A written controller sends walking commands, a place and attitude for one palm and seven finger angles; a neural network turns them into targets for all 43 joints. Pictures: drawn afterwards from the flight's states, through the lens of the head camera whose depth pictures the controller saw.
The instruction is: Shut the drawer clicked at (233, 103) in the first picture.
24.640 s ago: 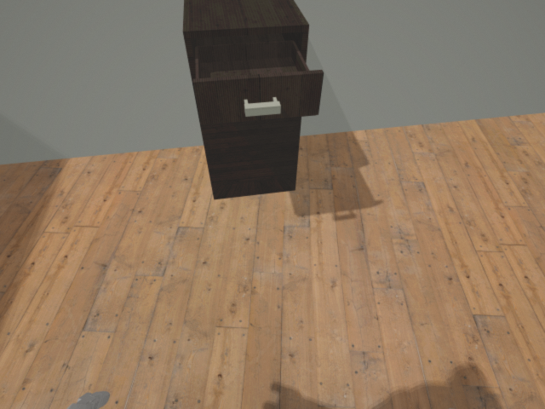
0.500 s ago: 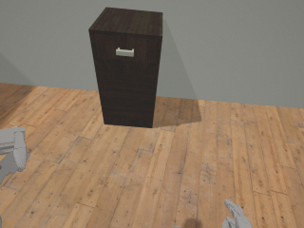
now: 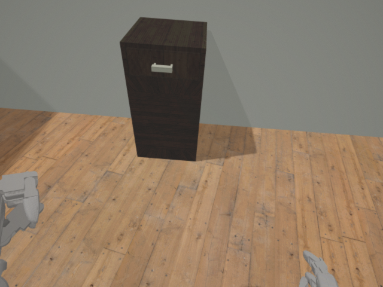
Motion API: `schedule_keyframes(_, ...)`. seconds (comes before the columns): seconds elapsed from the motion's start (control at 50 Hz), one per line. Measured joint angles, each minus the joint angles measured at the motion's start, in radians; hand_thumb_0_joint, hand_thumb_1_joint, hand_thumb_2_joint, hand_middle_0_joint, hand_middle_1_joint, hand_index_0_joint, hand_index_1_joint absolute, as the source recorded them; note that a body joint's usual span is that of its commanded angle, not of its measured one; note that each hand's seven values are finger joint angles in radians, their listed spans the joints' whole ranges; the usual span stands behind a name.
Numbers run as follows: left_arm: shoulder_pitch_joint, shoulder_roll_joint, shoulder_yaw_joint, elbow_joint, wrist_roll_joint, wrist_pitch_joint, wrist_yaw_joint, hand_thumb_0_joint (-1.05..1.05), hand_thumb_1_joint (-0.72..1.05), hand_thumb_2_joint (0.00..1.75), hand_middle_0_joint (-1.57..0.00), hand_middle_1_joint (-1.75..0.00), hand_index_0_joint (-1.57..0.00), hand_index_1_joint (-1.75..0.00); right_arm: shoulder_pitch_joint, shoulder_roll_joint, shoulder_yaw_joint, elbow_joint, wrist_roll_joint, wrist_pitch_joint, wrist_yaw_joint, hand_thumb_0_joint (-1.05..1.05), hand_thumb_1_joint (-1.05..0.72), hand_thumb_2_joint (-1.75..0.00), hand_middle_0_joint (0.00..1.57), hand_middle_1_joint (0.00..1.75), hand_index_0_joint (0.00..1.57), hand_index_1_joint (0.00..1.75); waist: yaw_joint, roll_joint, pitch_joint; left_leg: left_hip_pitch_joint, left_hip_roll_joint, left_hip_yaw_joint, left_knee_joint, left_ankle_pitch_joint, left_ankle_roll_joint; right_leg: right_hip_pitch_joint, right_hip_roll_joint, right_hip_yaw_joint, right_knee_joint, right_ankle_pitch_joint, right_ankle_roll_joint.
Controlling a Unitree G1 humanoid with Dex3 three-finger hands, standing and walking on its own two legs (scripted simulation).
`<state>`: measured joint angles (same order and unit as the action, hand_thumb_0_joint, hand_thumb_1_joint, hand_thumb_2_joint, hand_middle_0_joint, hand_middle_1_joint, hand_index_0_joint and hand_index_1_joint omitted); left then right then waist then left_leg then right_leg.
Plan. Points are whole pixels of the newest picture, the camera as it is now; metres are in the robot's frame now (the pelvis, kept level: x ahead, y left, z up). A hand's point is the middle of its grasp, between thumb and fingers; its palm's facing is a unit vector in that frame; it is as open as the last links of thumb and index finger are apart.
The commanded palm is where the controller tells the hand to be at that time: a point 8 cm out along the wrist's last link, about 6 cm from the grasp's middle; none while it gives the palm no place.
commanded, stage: stop stepping back and stand still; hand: left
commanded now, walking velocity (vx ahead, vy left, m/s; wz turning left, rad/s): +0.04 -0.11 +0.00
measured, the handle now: (162, 66) +1.13 +0.19 -0.04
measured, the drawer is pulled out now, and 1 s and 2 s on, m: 0.00 0.00 0.00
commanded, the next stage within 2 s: let the arm hang, fingers relaxed in 0.12 s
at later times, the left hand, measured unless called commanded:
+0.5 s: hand out of the picture +0.10 +0.19 -0.15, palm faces +0.10 -0.96 -0.25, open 3.1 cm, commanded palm none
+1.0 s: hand out of the picture +0.04 +0.22 -0.15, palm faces +0.05 -0.97 -0.22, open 6.9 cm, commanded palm none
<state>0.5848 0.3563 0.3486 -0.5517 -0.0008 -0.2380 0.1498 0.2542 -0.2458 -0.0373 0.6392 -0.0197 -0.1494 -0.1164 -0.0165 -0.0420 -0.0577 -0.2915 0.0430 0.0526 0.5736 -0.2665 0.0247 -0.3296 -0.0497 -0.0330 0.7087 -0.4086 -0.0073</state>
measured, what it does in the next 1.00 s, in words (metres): stands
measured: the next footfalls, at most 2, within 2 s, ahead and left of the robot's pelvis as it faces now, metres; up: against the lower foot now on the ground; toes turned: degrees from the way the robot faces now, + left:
none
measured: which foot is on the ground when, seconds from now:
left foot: down 0.00-1.00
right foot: down 0.00-1.00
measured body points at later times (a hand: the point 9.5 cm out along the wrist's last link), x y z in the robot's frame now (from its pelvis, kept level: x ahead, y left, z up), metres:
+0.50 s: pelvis +0.02 +0.00 -0.01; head +0.03 +0.00 +0.44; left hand +0.10 +0.24 -0.13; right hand +0.09 -0.23 -0.15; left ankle +0.04 +0.13 -0.73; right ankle +0.04 -0.10 -0.73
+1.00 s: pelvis +0.03 +0.03 +0.02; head +0.04 +0.02 +0.47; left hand +0.03 +0.27 -0.14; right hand +0.04 -0.19 -0.14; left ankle +0.04 +0.13 -0.73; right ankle +0.04 -0.10 -0.73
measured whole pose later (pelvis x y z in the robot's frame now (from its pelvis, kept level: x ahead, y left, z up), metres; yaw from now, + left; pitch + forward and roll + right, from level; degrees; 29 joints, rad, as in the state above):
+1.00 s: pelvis +0.03 +0.03 +0.02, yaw +2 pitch -1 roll +0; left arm 0.25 0.18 0.01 1.10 0.01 0.01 0.03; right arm 0.26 -0.16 -0.02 1.11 -0.02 0.00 -0.02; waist 0.00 0.02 0.04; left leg -0.20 0.02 0.09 0.41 -0.19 0.02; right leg -0.18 -0.03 -0.04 0.41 -0.21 0.01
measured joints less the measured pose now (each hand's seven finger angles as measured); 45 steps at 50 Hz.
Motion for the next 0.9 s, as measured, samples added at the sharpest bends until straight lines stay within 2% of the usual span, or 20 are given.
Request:
schedule_keyframes(0.06,-0.044,0.034,0.028,0.022,0.009,-0.001,0.0,0.01,0.89,0.89,-1.41,-1.6,-1.41,-1.6,-0.009,0.044,0.012,-0.001,0.004,-0.009,0.011,0.01,-0.9,-0.9,0.2,0.3,0.2,0.3,-0.008,-0.011,0.022,0.009,-0.001,-0.004,0.002,0.015,-0.027,-0.052,0.024,-0.01,0.177,-0.08,0.001)
schedule_keyframes(0.1,-0.05,0.048,0.05,0.026,0.005,0.005,0.001,0.01,0.89,0.89,-1.41,-1.6,-1.41,-1.6,0.003,0.066,0.028,-0.01,0.007,-0.01,0.025,0.01,-0.9,-0.9,0.2,0.3,0.2,0.3,-0.013,0.009,0.026,0.014,0.011,-0.019,-0.008,0.015,-0.037,-0.026,0.04,-0.044,0.11,-0.079,0.0)
schedule_keyframes(0.12,-0.042,0.057,0.062,0.018,0.003,0.007,0.004,0.01,0.89,0.89,-1.41,-1.6,-1.41,-1.6,0.01,0.073,0.037,-0.019,0.008,-0.008,0.032,0.01,-0.9,-0.9,0.2,0.3,0.2,0.3,-0.013,0.019,0.028,0.007,0.017,-0.023,0.004,0.008,-0.04,0.003,0.046,-0.056,0.029,-0.062,-0.002)
schedule_keyframes(0.14,-0.028,0.072,0.077,0.002,-0.001,0.008,0.006,0.01,0.89,0.89,-1.41,-1.6,-1.41,-1.6,0.017,0.08,0.044,-0.032,0.009,-0.004,0.039,0.01,-0.9,-0.9,0.2,0.3,0.2,0.3,-0.011,0.017,0.028,-0.015,0.014,-0.019,0.042,-0.024,-0.035,0.03,0.047,-0.044,-0.063,-0.042,-0.014)
schedule_keyframes(0.16,-0.018,0.077,0.085,-0.013,-0.005,0.009,0.005,0.01,0.89,0.89,-1.41,-1.6,-1.41,-1.6,0.014,0.083,0.048,-0.034,0.011,0.004,0.046,0.01,-0.9,-0.9,0.2,0.3,0.2,0.3,-0.003,0.018,0.035,-0.049,0.01,-0.023,0.115,-0.079,-0.028,0.021,0.047,-0.038,-0.088,0.071,-0.028)
schedule_keyframes(0.18,-0.016,0.067,0.076,-0.019,-0.01,0.01,0.001,0.01,0.89,0.89,-1.41,-1.6,-1.41,-1.6,0.006,0.081,0.048,-0.024,0.012,0.016,0.051,0.01,-0.9,-0.9,0.2,0.3,0.2,0.3,0.001,0.031,0.05,-0.084,0.005,-0.038,0.21,-0.117,-0.024,0.014,0.052,-0.043,-0.076,0.123,-0.039)
schedule_keyframes(0.22,-0.011,0.041,0.046,-0.017,-0.013,0.014,-0.01,0.01,0.89,0.89,-1.41,-1.6,-1.41,-1.6,-0.002,0.072,0.046,0.013,0.008,0.035,0.059,0.01,-0.9,-0.9,0.21,0.3,0.2,0.3,0.007,0.049,0.064,-0.136,-0.007,-0.045,0.349,-0.137,-0.022,0.026,0.055,-0.053,-0.087,0.133,-0.046)
schedule_keyframes(0.24,-0.032,0.032,0.015,0.034,0.005,0.011,-0.025,0.01,0.89,0.9,-1.41,-1.6,-1.41,-1.6,0.002,0.064,0.035,0.041,0.008,0.033,0.08,0.01,-0.9,-0.9,0.21,0.3,0.2,0.3,0.01,0.057,0.051,-0.165,-0.009,-0.032,0.387,-0.159,-0.022,0.026,0.048,-0.06,-0.101,0.13,-0.043)
schedule_keyframes(0.28,-0.123,0.004,-0.07,0.239,0.029,0.073,-0.065,0.0,0.89,0.9,-1.4,-1.6,-1.41,-1.59,0.007,0.041,0.018,0.092,0.012,0.065,0.115,0.01,-0.9,-0.9,0.21,0.3,0.2,0.3,0.018,0.073,0.026,-0.183,-0.013,-0.001,0.365,-0.176,-0.028,0.016,0.021,-0.074,-0.099,0.118,-0.032)
schedule_keyframes(0.32,-0.205,-0.045,-0.136,0.486,0.031,0.167,-0.088,0.0,0.9,0.9,-1.38,-1.58,-1.39,-1.57,0.006,0.02,0.017,0.124,0.009,0.105,0.131,0.01,-0.9,-0.9,0.2,0.3,0.2,0.3,0.01,0.088,0.018,-0.137,-0.014,0.012,0.223,-0.083,-0.029,0.004,-0.001,-0.082,-0.06,0.092,-0.019)
schedule_keyframes(0.34,-0.232,-0.071,-0.163,0.603,0.029,0.207,-0.096,0.0,0.9,0.9,-1.36,-1.56,-1.37,-1.56,0.01,0.009,0.02,0.128,0.004,0.118,0.136,0.01,-0.9,-0.9,0.2,0.3,0.2,0.3,0.005,0.104,0.016,-0.107,-0.008,-0.003,0.145,-0.008,-0.017,-0.009,-0.001,-0.087,-0.026,0.072,-0.014)
schedule_keyframes(0.36,-0.252,-0.095,-0.187,0.715,0.028,0.239,-0.102,0.0,0.9,0.9,-1.34,-1.55,-1.35,-1.54,0.01,0.002,0.021,0.135,-0.004,0.125,0.138,0.01,-0.9,-0.9,0.21,0.3,0.2,0.3,-0.002,0.118,0.014,-0.096,-0.004,-0.019,0.118,-0.023,-0.014,-0.031,0.003,-0.09,0.013,0.05,-0.009)
schedule_keyframes(0.4,-0.28,-0.127,-0.23,0.932,0.025,0.29,-0.114,0.0,0.91,0.9,-1.29,-1.5,-1.3,-1.49,-0.006,0.015,0.03,0.162,-0.022,0.147,0.133,0.01,-0.9,-0.9,0.2,0.3,0.2,0.3,-0.014,0.091,0.034,-0.105,-0.014,0.0,0.153,-0.062,-0.019,-0.055,0.001,-0.05,0.066,0.008,0.003)
schedule_keyframes(0.44,-0.287,-0.165,-0.276,1.103,0.026,0.317,-0.128,0.0,0.91,0.9,-1.23,-1.44,-1.24,-1.43,-0.008,0.03,0.041,0.186,-0.031,0.155,0.125,0.01,-0.9,-0.9,0.2,0.3,0.2,0.3,-0.024,0.07,0.062,-0.087,-0.012,0.007,0.147,-0.064,-0.027,-0.038,0.01,-0.036,0.049,0.043,-0.002)
schedule_keyframes(0.48,-0.274,-0.2,-0.31,1.222,0.03,0.306,-0.123,0.01,0.91,0.89,-1.16,-1.38,-1.17,-1.36,0.0,0.044,0.044,0.213,-0.024,0.158,0.119,0.01,-0.91,-0.9,0.2,0.3,0.2,0.3,-0.021,0.052,0.083,-0.064,-0.004,0.006,0.11,-0.043,-0.04,-0.013,0.021,-0.037,0.007,0.053,-0.014)
schedule_keyframes(0.5,-0.27,-0.195,-0.297,1.254,0.035,0.287,-0.099,0.01,0.91,0.89,-1.14,-1.38,-1.14,-1.33,0.008,0.055,0.043,0.225,-0.019,0.161,0.116,0.01,-0.91,-0.9,0.2,0.3,0.2,0.3,-0.017,0.042,0.091,-0.056,-0.001,0.001,0.091,-0.032,-0.042,-0.001,0.025,-0.042,-0.017,0.063,-0.019)
schedule_keyframes(0.56,-0.266,-0.147,-0.3,1.351,0.021,0.267,-0.115,0.01,0.9,0.89,-1.03,-1.31,-1.03,-1.21,0.026,0.072,0.035,0.272,-0.013,0.173,0.111,0.0,-0.91,-0.9,0.2,0.3,0.2,0.3,-0.001,0.023,0.108,-0.029,0.005,-0.008,0.032,-0.002,-0.042,0.036,0.036,-0.053,-0.092,0.099,-0.025)
schedule_keyframes(0.62,-0.26,-0.131,-0.311,1.435,0.014,0.27,-0.126,0.01,0.91,0.89,-0.92,-1.18,-0.92,-1.09,0.037,0.071,0.027,0.315,-0.012,0.179,0.106,0.0,-0.91,-0.9,0.2,0.3,0.2,0.3,0.009,0.033,0.114,-0.008,0.011,-0.007,-0.014,0.02,-0.04,0.067,0.046,-0.054,-0.163,0.136,-0.02)
schedule_keyframes(0.72,-0.256,-0.138,-0.326,1.538,0.01,0.265,-0.132,0.01,0.91,0.89,-0.72,-0.93,-0.73,-0.88,0.042,0.064,0.021,0.377,-0.007,0.175,0.101,0.0,-0.91,-0.9,0.2,0.3,0.2,0.3,0.018,0.053,0.113,0.026,0.005,0.008,-0.082,0.048,-0.028,0.104,0.044,-0.041,-0.249,0.181,-0.007)
schedule_keyframes(0.9,-0.301,-0.164,-0.338,1.633,0.008,0.25,-0.126,0.0,0.91,0.89,-0.38,-0.52,-0.39,-0.5,0.018,0.081,0.024,0.447,-0.001,0.158,0.096,0.0,-0.91,-0.9,0.2,0.3,0.2,0.3,0.019,0.058,0.106,0.078,-0.018,0.031,-0.147,0.07,-0.009,0.142,0.024,-0.02,-0.297,0.201,0.013)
